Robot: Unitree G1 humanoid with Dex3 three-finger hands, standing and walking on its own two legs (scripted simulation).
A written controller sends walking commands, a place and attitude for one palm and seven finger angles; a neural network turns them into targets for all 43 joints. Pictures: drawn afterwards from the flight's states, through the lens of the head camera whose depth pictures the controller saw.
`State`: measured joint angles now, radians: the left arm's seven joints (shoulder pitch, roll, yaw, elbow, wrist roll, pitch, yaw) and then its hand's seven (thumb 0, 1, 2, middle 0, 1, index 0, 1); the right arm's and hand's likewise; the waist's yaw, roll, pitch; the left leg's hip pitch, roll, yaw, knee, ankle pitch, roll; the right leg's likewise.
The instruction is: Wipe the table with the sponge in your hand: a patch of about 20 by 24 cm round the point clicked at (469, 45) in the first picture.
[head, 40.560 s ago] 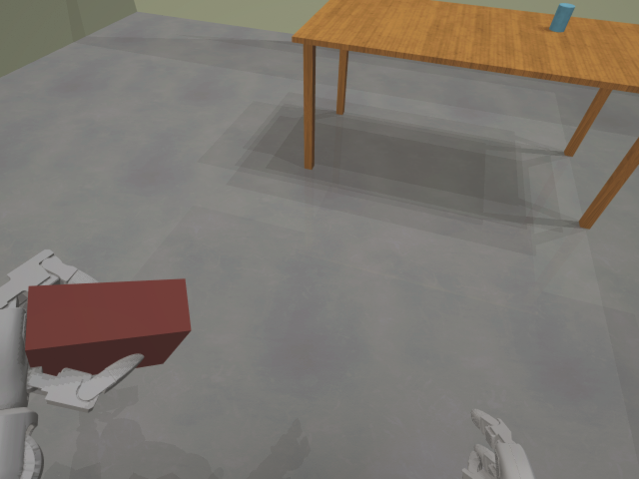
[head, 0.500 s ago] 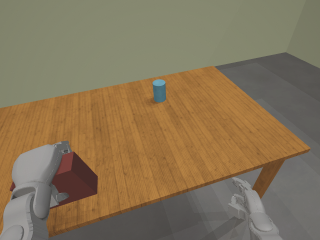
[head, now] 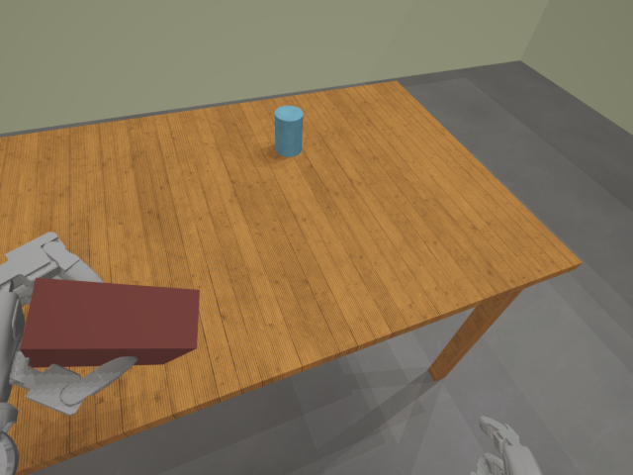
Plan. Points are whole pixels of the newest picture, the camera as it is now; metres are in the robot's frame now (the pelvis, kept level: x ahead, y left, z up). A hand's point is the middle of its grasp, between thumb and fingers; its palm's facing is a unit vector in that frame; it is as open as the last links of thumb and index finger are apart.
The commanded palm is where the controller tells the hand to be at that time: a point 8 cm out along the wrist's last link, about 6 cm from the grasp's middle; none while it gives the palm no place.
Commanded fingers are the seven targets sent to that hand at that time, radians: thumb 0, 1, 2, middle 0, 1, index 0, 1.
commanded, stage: step back with the hand held close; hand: left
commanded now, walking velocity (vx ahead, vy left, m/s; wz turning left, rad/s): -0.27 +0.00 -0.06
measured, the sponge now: (135, 330) +0.22 +0.20 +0.14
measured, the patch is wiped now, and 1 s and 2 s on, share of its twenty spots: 1.00 1.00 1.00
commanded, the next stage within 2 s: stop stepping back and stand still in 1.26 s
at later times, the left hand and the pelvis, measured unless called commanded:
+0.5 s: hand (25, 365) +0.17 +0.26 +0.17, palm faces +0.38 -0.85 -0.37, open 9.4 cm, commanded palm +0.12 +0.29 +0.19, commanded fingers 0.00 0.10 1.30 -1.20 -1.60 -1.20 -1.60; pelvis -0.04 +0.01 -0.01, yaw +0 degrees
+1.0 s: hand out of the picture +0.11 +0.28 +0.17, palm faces +0.37 -0.83 -0.42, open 9.4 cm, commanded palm +0.06 +0.30 +0.19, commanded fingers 0.00 0.10 1.30 -1.20 -1.60 -1.20 -1.60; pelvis -0.10 +0.02 +0.00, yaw +1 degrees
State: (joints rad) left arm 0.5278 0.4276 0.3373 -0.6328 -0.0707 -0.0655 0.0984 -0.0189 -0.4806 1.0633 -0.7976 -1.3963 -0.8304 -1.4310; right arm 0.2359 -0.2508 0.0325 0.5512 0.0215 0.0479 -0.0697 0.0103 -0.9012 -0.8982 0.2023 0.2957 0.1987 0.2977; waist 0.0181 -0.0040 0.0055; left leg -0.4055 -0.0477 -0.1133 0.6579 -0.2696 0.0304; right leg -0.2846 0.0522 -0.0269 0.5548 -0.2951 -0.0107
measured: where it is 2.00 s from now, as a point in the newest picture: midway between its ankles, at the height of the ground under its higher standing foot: outside the picture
